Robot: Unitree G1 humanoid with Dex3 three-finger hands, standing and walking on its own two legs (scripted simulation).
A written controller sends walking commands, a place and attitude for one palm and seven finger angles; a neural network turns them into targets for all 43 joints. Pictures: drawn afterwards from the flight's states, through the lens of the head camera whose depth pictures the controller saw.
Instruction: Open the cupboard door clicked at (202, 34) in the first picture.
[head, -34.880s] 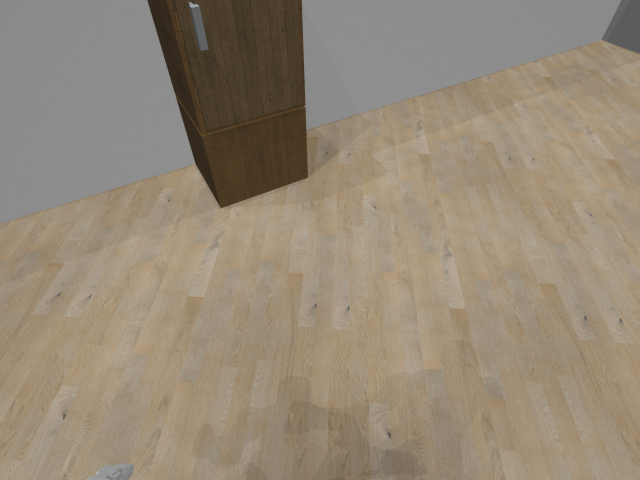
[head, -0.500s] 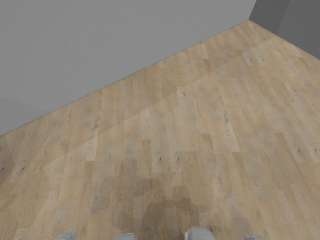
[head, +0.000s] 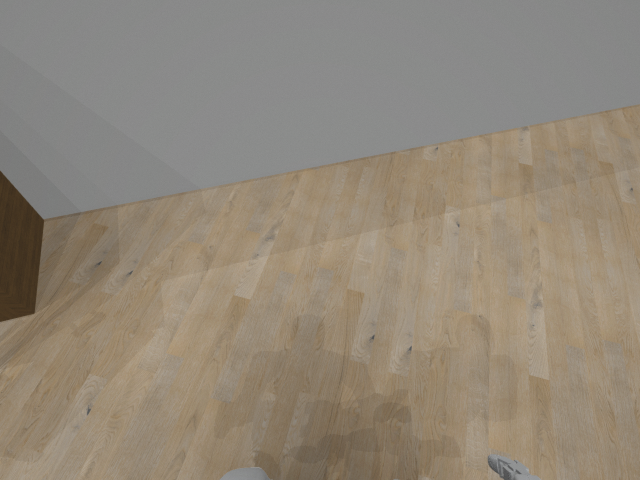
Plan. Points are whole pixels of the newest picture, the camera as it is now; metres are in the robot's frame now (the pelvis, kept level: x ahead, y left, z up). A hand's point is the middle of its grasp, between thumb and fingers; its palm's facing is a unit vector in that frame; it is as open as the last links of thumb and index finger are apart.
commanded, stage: turn to face it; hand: left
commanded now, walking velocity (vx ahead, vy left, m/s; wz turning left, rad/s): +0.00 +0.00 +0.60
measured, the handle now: out of the picture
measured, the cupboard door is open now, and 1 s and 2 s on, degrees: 39 39 39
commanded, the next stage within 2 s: take the last steps up to it in 1.58 s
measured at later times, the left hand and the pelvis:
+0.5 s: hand out of the picture +0.05 +0.17 -0.14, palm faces +0.29 -0.92 -0.26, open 7.4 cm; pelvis +0.02 -0.04 +0.02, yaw +17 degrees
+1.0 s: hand out of the picture +0.02 +0.19 -0.14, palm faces +0.57 -0.76 -0.31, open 7.4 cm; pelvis +0.06 -0.05 +0.00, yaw +36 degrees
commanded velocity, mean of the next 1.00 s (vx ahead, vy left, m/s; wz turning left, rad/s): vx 0.00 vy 0.00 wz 0.60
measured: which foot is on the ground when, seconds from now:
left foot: down 0.00-0.32, up 0.34-0.62, down 0.64-0.94, up 0.96-1.00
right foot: up 0.00-0.30, down 0.32-0.64, up 0.66-0.92, down 0.94-1.00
